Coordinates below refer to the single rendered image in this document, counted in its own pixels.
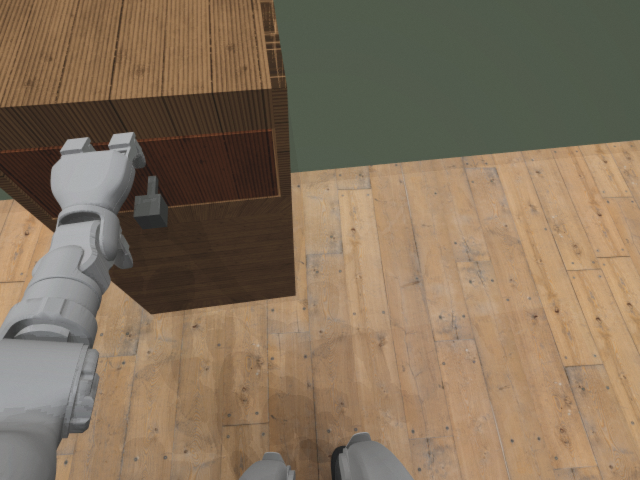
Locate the drawer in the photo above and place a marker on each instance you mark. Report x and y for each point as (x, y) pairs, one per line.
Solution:
(191, 169)

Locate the robot left hand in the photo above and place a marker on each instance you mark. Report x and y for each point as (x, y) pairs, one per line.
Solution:
(84, 176)

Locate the handle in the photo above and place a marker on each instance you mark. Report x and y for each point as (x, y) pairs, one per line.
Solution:
(151, 211)

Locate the cabinet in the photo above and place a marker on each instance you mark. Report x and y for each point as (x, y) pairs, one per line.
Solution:
(159, 68)

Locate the robot left upper arm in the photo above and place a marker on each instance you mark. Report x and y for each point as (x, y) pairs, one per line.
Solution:
(47, 390)

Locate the robot left thigh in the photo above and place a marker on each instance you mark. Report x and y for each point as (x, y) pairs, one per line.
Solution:
(268, 470)

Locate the robot left shin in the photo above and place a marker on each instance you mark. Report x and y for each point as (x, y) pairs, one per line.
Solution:
(273, 456)

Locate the left robot forearm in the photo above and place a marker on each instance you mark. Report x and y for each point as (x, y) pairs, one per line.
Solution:
(61, 301)

